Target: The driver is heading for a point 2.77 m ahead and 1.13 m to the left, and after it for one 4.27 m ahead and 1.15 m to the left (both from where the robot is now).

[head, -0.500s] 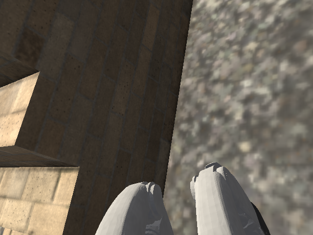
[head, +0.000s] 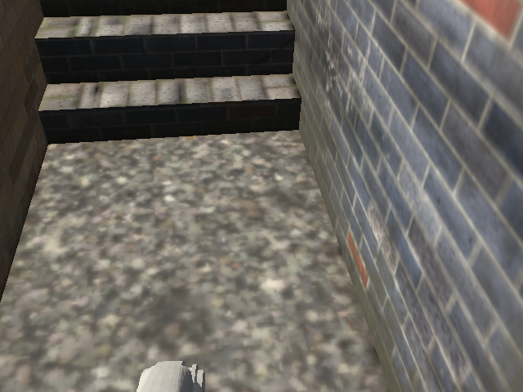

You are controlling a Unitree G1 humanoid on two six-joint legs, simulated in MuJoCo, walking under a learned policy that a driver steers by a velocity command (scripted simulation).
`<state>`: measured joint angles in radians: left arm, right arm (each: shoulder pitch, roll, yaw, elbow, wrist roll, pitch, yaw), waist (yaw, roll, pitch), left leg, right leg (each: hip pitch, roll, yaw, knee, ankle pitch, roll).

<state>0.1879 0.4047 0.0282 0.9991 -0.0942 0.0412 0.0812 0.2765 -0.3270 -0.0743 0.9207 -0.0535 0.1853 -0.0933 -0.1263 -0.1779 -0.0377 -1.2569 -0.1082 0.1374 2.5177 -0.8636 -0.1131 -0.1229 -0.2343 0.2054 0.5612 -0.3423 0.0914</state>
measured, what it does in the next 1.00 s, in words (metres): walks ahead, turning left: left foot, then right foot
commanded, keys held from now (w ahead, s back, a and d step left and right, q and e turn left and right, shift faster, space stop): w+q+shift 0.64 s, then w+shift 0.04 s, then w+e+shift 0.32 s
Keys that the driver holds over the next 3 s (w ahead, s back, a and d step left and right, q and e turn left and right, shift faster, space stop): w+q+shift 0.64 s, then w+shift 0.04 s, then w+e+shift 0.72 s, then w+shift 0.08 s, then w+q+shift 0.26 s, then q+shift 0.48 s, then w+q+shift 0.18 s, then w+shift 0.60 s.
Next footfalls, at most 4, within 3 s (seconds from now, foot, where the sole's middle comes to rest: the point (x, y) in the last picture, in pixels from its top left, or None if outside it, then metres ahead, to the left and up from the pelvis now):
0.22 left None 0.00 0.11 -0.82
0.54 right None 0.52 0.09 -0.82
0.78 left None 0.62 0.36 -0.82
1.12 right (122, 274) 1.11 0.32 -0.82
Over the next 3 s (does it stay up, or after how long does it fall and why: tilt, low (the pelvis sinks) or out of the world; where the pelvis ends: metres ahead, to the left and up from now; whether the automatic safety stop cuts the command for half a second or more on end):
stays up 1.90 0.14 0.09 its command is cut before an obstacle after 0.6 s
